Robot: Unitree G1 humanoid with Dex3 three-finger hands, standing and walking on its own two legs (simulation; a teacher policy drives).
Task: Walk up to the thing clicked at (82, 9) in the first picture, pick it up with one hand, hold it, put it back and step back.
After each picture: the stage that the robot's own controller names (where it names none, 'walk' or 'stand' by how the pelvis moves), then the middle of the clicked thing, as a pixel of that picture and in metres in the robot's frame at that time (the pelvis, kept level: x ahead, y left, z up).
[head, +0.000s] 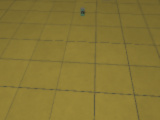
stand; (82, 11) +2.24 -0.05 -0.72
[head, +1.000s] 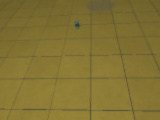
walk; (77, 24) +2.12 +0.19 -0.72
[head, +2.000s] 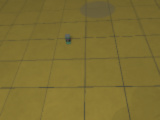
walk; (68, 39) +1.52 +0.27 -0.72
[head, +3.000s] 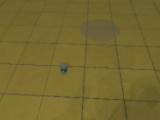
walk; (63, 68) +1.05 +0.23 -0.71
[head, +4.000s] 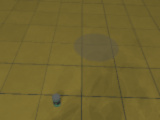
walk; (56, 100) +0.70 +0.19 -0.70
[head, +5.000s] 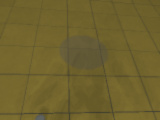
walk; out of the picture +0.45 +0.23 -0.70
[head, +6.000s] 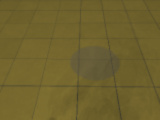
stand; out of the picture +0.44 +0.29 -0.72
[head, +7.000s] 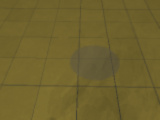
stand; out of the picture +0.43 +0.28 -0.73
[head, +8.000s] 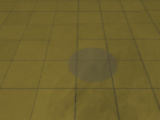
stand; out of the picture +0.42 +0.30 -0.73
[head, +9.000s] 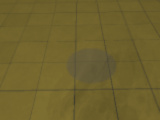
stand; out of the picture +0.41 +0.31 -0.73
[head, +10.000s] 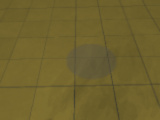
go down; out of the picture +0.41 +0.31 -0.72
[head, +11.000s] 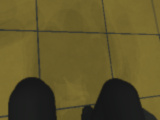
go down; out of the picture +0.46 +0.38 -0.30
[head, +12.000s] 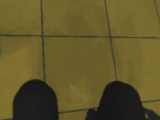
approach; out of the picture +0.45 +0.38 -0.30
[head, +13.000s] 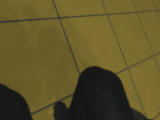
close in; out of the picture +0.41 +0.42 -0.22
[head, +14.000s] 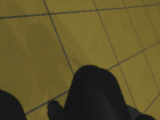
rest palm; out of the picture +0.40 +0.43 -0.22
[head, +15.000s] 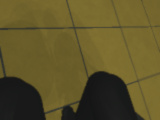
lift; out of the picture +0.38 +0.37 -0.16
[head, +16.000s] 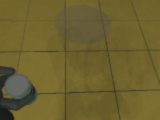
lift; (22, 90) +0.33 +0.20 +0.00
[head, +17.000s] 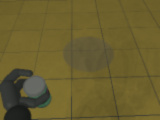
hold; (38, 92) +0.33 +0.16 +0.02
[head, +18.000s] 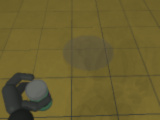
hold; (40, 96) +0.33 +0.16 +0.00
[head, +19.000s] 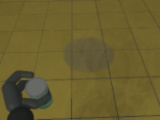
crouch; (40, 93) +0.33 +0.16 +0.01
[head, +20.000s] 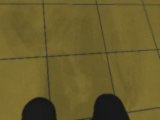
crouch; out of the picture +0.43 +0.31 -0.09
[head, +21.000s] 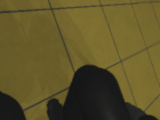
lower; out of the picture +0.40 +0.39 -0.23
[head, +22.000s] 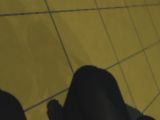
lower; out of the picture +0.39 +0.41 -0.22
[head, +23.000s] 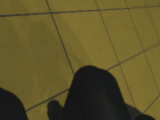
lower; out of the picture +0.39 +0.41 -0.22
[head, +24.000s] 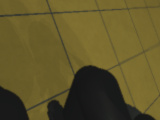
lower; out of the picture +0.39 +0.41 -0.22
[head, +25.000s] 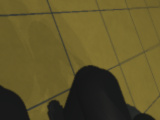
loosen; out of the picture +0.39 +0.41 -0.22
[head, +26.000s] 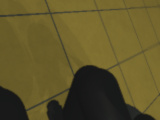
withdraw; out of the picture +0.39 +0.40 -0.22
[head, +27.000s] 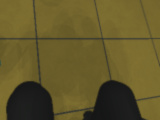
stand; out of the picture +0.43 +0.35 -0.29
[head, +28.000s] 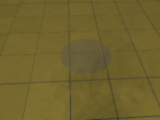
stand; out of the picture +0.40 +0.27 -0.65
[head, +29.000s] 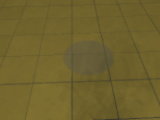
stand; out of the picture +0.41 +0.28 -0.67
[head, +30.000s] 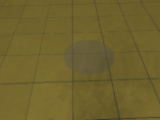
stand; out of the picture +0.40 +0.28 -0.67
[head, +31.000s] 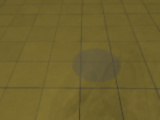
stand; out of the picture +0.42 +0.25 -0.72
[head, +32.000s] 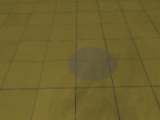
stand; out of the picture +0.40 +0.28 -0.73
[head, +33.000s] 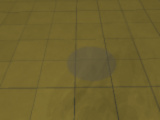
walk; out of the picture +0.39 +0.29 -0.73
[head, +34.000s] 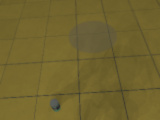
walk; (55, 105) +0.55 +0.27 -0.71
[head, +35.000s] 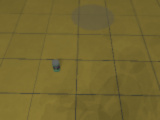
walk; (56, 65) +0.91 +0.23 -0.69
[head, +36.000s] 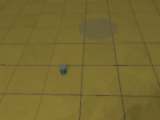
walk; (63, 70) +1.05 +0.26 -0.71
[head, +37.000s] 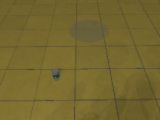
stand; (55, 74) +1.00 +0.26 -0.73
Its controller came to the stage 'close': yes
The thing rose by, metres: 0.72
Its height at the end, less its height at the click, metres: +0.00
